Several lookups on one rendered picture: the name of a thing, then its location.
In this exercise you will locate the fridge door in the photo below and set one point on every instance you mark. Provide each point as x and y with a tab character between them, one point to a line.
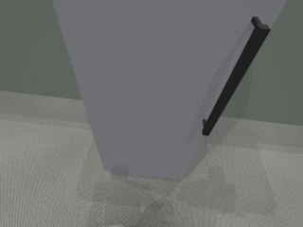
150	71

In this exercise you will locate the handle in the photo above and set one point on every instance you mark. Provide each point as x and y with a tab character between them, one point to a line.
250	50

